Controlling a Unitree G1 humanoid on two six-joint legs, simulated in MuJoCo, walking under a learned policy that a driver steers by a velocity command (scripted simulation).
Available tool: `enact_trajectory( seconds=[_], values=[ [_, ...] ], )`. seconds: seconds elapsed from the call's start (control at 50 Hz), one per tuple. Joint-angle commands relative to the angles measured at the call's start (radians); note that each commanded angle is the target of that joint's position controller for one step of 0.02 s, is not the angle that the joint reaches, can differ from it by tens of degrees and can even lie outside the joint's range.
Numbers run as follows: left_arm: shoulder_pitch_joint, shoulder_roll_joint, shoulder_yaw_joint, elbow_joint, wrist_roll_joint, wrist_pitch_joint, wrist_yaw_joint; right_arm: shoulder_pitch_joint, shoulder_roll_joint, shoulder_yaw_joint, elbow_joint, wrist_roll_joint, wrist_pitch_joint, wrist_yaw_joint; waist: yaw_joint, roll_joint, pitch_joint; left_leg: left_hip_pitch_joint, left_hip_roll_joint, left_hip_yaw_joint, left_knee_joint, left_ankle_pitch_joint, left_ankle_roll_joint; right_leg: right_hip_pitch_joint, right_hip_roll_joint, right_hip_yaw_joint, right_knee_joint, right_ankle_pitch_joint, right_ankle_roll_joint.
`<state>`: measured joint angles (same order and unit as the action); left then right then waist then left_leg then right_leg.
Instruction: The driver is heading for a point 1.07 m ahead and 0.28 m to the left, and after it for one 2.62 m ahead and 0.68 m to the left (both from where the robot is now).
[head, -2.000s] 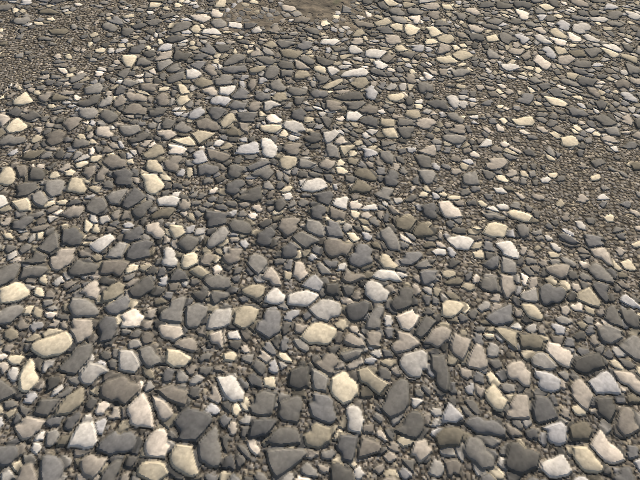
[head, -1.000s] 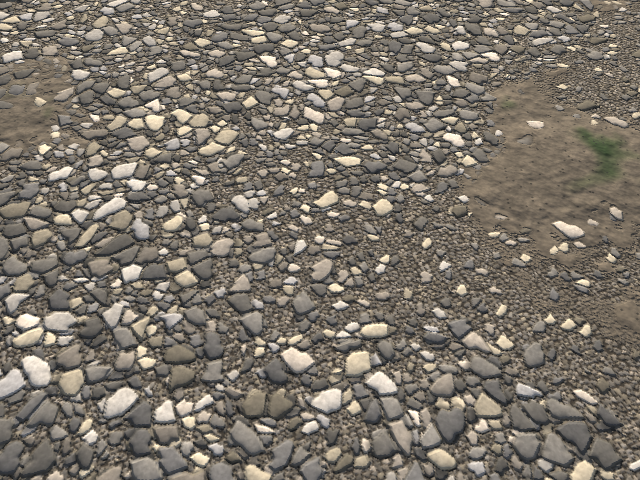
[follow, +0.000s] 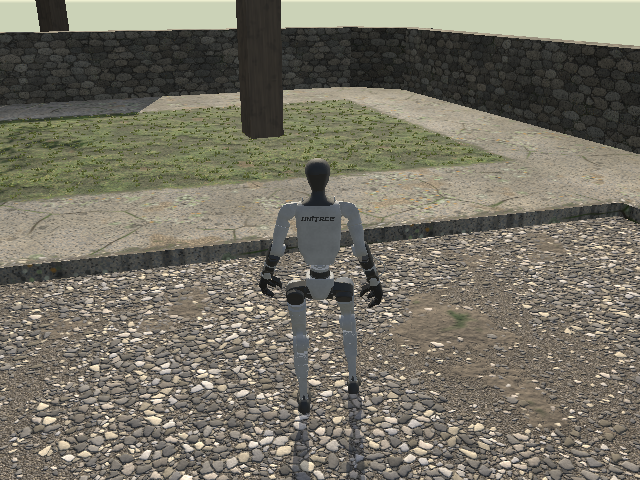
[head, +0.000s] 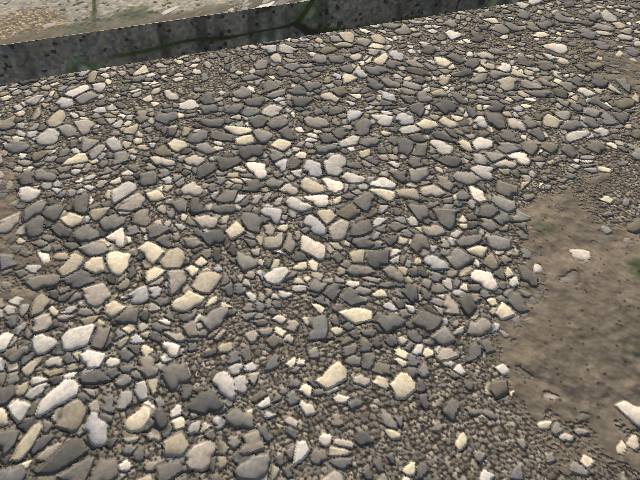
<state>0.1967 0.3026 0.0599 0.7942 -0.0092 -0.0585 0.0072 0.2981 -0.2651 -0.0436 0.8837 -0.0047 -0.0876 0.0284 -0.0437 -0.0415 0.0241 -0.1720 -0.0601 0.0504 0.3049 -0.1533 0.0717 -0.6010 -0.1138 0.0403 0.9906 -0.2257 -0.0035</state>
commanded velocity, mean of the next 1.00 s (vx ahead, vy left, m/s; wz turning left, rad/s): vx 0.50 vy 0.00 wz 0.29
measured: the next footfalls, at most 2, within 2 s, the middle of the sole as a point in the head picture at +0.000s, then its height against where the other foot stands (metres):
right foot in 0.30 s outside the picture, level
left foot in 0.84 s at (264, 426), level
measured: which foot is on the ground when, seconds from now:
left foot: down 0.00-0.30, up 0.32-0.82, down 0.84-1.00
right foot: up 0.00-0.28, down 0.30-0.86, up 0.88-1.00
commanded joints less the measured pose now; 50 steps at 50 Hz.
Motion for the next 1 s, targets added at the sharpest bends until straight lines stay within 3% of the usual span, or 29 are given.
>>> enact_trajectory(
  seconds=[0.02,0.1,0.18,0.24,0.26,0.28,0.3,0.32,0.34,0.36,0.38,0.4,0.44,0.48,0.52,0.62,0.72,0.78,0.82,0.84,0.86,0.88,0.9,0.92,0.94,0.96,0.98,1.0],
  values=[
    [-0.019,0.045,0.009,-0.057,0.006,-0.005,-0.001,-0.042,-0.163,-0.036,-0.055,0.004,-0.015,-0.016,0.026,0.096,-0.001,0.036,0.270,-0.201,-0.193,0.159,0.158,-0.070,-0.032,0.019,-0.140,0.157,0.021],
    [-0.150,0.021,-0.003,-0.084,0.000,-0.019,-0.016,0.018,-0.180,-0.038,-0.023,0.016,-0.005,-0.025,-0.022,0.096,0.028,0.051,0.241,-0.122,-0.196,0.156,0.128,-0.013,0.009,-0.024,-0.356,0.316,0.023],
    [-0.243,0.032,-0.005,-0.119,-0.009,-0.027,-0.037,0.078,-0.189,-0.043,0.017,0.023,0.015,-0.028,-0.043,0.100,0.055,0.167,0.296,-0.132,-0.149,0.173,0.122,-0.031,0.029,-0.022,-0.451,0.279,-0.002],
    [-0.208,0.064,0.005,-0.117,-0.008,-0.034,-0.048,0.065,-0.206,-0.053,0.026,0.027,0.031,-0.035,0.000,0.120,0.030,0.242,0.328,-0.140,-0.064,0.320,0.097,0.039,0.052,-0.033,-0.490,0.172,-0.043],
    [-0.134,0.085,0.016,-0.097,-0.005,-0.035,-0.047,0.042,-0.212,-0.055,0.022,0.028,0.036,-0.038,0.048,0.127,-0.014,0.240,0.310,-0.118,0.021,0.473,0.081,0.152,0.081,-0.061,-0.511,0.158,-0.063],
    [0.014,0.126,0.041,-0.047,-0.001,-0.034,-0.040,0.036,-0.192,-0.047,0.019,0.025,0.041,-0.039,0.116,0.109,-0.109,0.196,0.258,-0.079,0.193,0.570,0.055,0.361,0.105,-0.084,-0.522,0.170,-0.091],
    [0.191,0.194,0.062,-0.012,0.011,-0.032,-0.029,0.051,-0.141,-0.024,-0.004,0.006,0.041,-0.040,0.176,0.014,-0.256,-0.004,0.199,-0.048,0.488,0.349,0.020,0.676,-0.051,0.087,-0.485,0.188,-0.151],
    [0.243,0.273,0.079,0.009,0.011,-0.026,-0.029,0.176,-0.013,0.014,-0.015,0.005,0.020,-0.030,0.116,-0.255,-0.376,-0.410,0.007,-0.038,0.837,-0.307,-0.046,1.004,-0.280,0.551,-0.588,-0.022,-0.306],
    [0.242,0.167,0.052,0.001,0.003,-0.026,-0.029,0.120,-0.116,-0.009,0.003,0.030,0.000,-0.025,0.163,-0.163,-0.362,-0.524,0.037,-0.183,0.966,-0.432,-0.036,0.976,-0.283,0.644,-0.677,-0.177,-0.293],
    [0.168,0.129,0.038,-0.008,0.006,-0.031,-0.025,0.029,-0.174,-0.028,-0.028,0.057,-0.012,-0.022,0.156,-0.112,-0.209,-0.586,0.085,-0.182,0.986,-0.352,-0.020,0.850,-0.256,0.495,-0.701,-0.160,-0.244],
    [0.098,0.106,0.030,-0.016,0.011,-0.034,-0.022,-0.019,-0.169,-0.029,-0.037,0.056,-0.013,-0.027,0.125,-0.053,-0.136,-0.558,0.138,-0.157,0.948,-0.258,-0.020,0.720,-0.218,0.376,-0.728,-0.083,-0.215],
    [0.047,0.073,0.022,-0.016,0.014,-0.039,-0.024,-0.040,-0.159,-0.034,-0.037,0.043,-0.008,-0.031,0.101,-0.038,-0.074,-0.527,0.165,-0.155,0.892,-0.194,-0.027,0.614,-0.183,0.286,-0.764,-0.005,-0.199],
    [0.005,0.046,0.016,-0.007,0.025,-0.053,-0.026,0.006,-0.122,-0.037,-0.021,0.039,0.020,-0.033,0.052,-0.063,-0.050,-0.424,0.197,-0.165,0.844,-0.123,-0.038,0.502,-0.146,0.166,-0.823,0.088,-0.180],
    [0.002,0.056,0.021,0.012,0.024,-0.064,-0.023,0.005,-0.088,-0.035,-0.025,0.039,0.043,-0.034,0.036,-0.040,-0.019,-0.434,0.201,-0.167,0.813,-0.085,-0.050,0.459,-0.143,0.079,-0.860,0.172,-0.187],
    [0.014,0.076,0.028,0.030,0.029,-0.066,-0.015,-0.036,-0.082,-0.037,-0.045,0.035,0.052,-0.035,0.038,-0.019,0.006,-0.493,0.200,-0.181,0.745,-0.002,-0.061,0.466,-0.141,0.012,-0.877,0.231,-0.188],
    [0.033,0.101,0.032,0.053,0.024,-0.055,0.005,-0.166,-0.057,-0.029,-0.093,0.024,0.042,-0.010,0.076,-0.001,0.043,-0.483,0.179,-0.103,0.471,0.231,-0.062,0.497,-0.106,-0.154,-0.900,0.290,-0.153],
    [0.124,0.128,0.043,0.097,0.005,-0.020,0.012,-0.309,-0.041,-0.016,-0.176,0.025,0.042,0.021,0.125,0.016,0.084,-0.549,0.158,-0.032,0.334,0.176,-0.028,0.686,-0.162,-0.215,-0.835,0.415,-0.145],
    [0.102,0.162,0.053,0.091,-0.005,0.005,0.020,-0.286,-0.072,-0.032,-0.205,0.027,0.046,0.037,0.078,-0.025,0.036,-0.449,0.092,0.041,0.318,0.036,0.019,0.753,-0.178,-0.253,-0.692,0.800,-0.118],
    [0.075,0.186,0.060,0.080,-0.008,0.023,0.029,-0.122,-0.131,-0.067,-0.180,0.033,0.053,0.035,-0.024,-0.052,-0.065,-0.225,0.018,0.081,0.314,-0.037,0.068,0.727,-0.162,-0.272,-0.440,1.028,-0.092],
    [0.055,0.181,0.055,0.071,-0.010,0.023,0.032,0.043,-0.190,-0.101,-0.140,0.033,0.055,0.020,-0.114,-0.020,-0.146,0.034,-0.006,0.047,0.233,0.024,0.109,0.598,-0.121,-0.288,-0.210,0.917,-0.056],
    [0.089,0.101,0.031,0.040,0.019,0.010,0.028,0.143,-0.287,-0.130,-0.115,0.033,0.066,-0.005,-0.107,0.163,-0.230,0.349,0.192,-0.290,0.211,-0.003,0.198,0.265,-0.031,-0.288,0.130,0.357,-0.004],
    [0.127,0.013,-0.002,-0.004,0.018,-0.032,0.011,0.091,-0.325,-0.125,-0.149,0.029,0.051,-0.001,-0.019,0.290,-0.349,0.567,0.395,-0.863,0.043,-0.139,0.388,-0.067,0.182,-0.083,0.407,-0.370,0.032],
    [0.009,0.101,0.017,-0.024,-0.019,-0.070,-0.008,0.097,-0.232,-0.097,-0.154,0.023,0.040,0.004,-0.082,0.163,-0.323,0.559,0.381,-0.813,-0.019,-0.149,0.336,-0.179,0.120,0.065,0.435,-0.331,0.006],
    [-0.044,0.111,0.018,-0.043,-0.040,-0.090,-0.015,0.060,-0.189,-0.086,-0.154,0.021,0.028,0.004,-0.066,0.126,-0.198,0.437,0.346,-0.655,-0.020,-0.090,0.293,-0.206,0.075,0.053,0.374,-0.244,-0.020],
    [-0.042,0.099,0.019,-0.032,-0.023,-0.097,-0.008,-0.009,-0.165,-0.079,-0.163,0.024,0.021,0.004,-0.012,0.037,-0.120,0.285,0.296,-0.542,-0.025,0.005,0.254,-0.155,0.031,0.048,0.269,-0.174,-0.021],
    [-0.036,0.114,0.029,-0.020,0.002,-0.090,-0.002,-0.062,-0.129,-0.068,-0.178,0.021,0.018,0.001,0.020,0.040,-0.081,0.176,0.261,-0.464,-0.039,0.101,0.233,-0.091,0.004,0.046,0.185,-0.133,-0.012],
    [-0.017,0.116,0.034,-0.018,0.008,-0.076,-0.003,-0.086,-0.120,-0.062,-0.193,0.011,0.018,-0.004,0.047,0.060,-0.071,0.101,0.243,-0.435,-0.061,0.156,0.230,-0.030,-0.008,0.050,0.154,-0.104,0.000],
    [-0.008,0.108,0.035,-0.021,0.015,-0.063,-0.003,-0.088,-0.129,-0.064,-0.197,0.012,0.017,-0.009,0.059,0.063,-0.067,0.059,0.235,-0.421,-0.077,0.198,0.235,-0.005,-0.008,0.043,0.113,-0.091,0.018]
  ],
)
